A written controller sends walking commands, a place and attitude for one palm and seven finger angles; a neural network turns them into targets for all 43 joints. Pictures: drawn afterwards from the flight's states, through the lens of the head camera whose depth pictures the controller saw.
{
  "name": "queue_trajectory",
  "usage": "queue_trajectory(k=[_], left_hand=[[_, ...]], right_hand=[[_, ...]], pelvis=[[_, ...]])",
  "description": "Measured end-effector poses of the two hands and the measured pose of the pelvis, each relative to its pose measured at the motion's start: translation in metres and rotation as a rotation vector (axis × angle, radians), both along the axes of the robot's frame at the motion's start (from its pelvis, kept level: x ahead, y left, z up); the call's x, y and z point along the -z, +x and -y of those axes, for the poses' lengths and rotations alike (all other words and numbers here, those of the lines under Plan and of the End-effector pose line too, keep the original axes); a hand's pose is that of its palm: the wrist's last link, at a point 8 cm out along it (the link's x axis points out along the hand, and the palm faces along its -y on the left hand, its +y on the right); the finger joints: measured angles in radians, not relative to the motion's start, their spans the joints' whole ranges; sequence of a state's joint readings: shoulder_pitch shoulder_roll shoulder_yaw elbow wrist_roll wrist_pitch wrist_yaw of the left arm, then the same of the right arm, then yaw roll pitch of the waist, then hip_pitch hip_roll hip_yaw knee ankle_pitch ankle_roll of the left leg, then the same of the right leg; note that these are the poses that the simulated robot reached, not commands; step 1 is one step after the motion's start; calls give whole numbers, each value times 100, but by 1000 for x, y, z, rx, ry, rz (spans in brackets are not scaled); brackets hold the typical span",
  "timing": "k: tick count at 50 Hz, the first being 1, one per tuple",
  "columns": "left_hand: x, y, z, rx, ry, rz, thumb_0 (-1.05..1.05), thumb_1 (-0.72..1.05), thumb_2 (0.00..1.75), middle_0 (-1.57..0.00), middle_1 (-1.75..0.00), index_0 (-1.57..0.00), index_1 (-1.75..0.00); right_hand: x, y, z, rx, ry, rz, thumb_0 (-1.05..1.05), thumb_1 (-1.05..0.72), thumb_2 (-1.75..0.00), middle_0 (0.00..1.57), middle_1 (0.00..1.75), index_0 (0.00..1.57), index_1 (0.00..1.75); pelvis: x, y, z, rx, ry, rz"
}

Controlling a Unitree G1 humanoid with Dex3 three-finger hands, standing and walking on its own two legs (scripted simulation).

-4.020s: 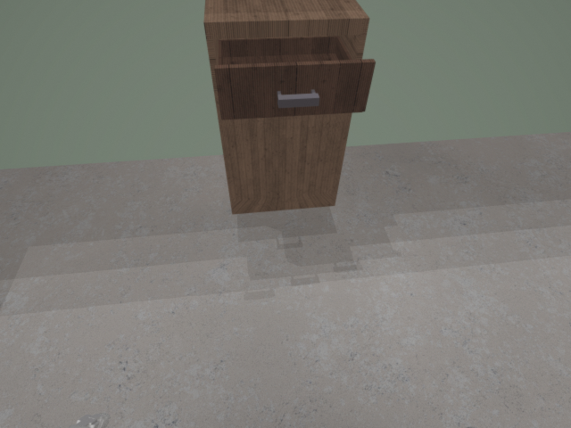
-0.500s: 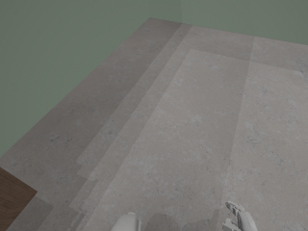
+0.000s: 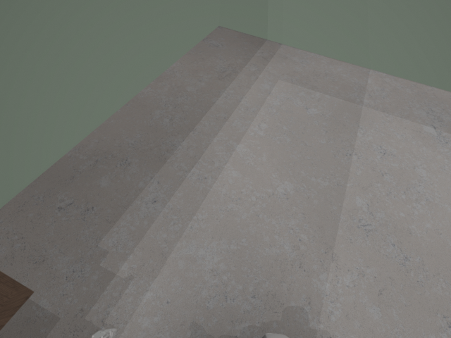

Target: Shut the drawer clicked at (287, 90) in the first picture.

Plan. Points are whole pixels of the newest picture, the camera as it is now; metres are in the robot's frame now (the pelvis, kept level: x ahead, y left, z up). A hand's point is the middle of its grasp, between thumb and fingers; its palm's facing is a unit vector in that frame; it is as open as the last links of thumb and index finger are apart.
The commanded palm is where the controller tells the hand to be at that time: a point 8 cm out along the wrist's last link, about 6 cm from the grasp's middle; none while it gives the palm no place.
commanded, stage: turn to face it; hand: left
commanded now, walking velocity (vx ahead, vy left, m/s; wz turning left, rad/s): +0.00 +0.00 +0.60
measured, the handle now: out of the picture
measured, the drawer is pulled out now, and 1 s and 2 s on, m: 0.18 0.18 0.18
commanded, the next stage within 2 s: take the last steps up to it in 1.62 s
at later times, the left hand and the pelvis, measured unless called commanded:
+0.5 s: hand out of the picture +0.02 +0.15 -0.14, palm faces +0.31 -0.90 -0.30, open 7.4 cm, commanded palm none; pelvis -0.01 -0.07 +0.00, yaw +19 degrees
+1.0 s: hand out of the picture -0.13 +0.21 -0.18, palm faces +0.64 -0.73 -0.25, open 7.4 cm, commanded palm none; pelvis -0.04 -0.01 +0.00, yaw +36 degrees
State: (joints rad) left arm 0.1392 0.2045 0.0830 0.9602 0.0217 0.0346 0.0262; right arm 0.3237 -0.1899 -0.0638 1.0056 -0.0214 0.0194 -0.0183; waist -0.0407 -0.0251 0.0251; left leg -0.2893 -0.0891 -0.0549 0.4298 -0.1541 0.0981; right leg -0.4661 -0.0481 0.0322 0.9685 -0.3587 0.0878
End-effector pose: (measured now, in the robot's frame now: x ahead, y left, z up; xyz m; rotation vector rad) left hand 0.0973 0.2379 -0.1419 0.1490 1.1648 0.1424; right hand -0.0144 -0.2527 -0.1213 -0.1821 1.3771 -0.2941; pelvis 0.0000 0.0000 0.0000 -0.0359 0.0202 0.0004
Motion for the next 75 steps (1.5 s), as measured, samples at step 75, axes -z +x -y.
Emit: queue_trajectory(k=[75], left_hand=[[-28, -264, 65, -886, 109, 23, 0, 91, 90, -20, -30, -20, -30]], right_hand=[[23, 198, -52, -939, 85, -4, 1, -91, -90, 19, 30, 20, 30]], pelvis=[[3, -34, 48, -948, 76, 22]])
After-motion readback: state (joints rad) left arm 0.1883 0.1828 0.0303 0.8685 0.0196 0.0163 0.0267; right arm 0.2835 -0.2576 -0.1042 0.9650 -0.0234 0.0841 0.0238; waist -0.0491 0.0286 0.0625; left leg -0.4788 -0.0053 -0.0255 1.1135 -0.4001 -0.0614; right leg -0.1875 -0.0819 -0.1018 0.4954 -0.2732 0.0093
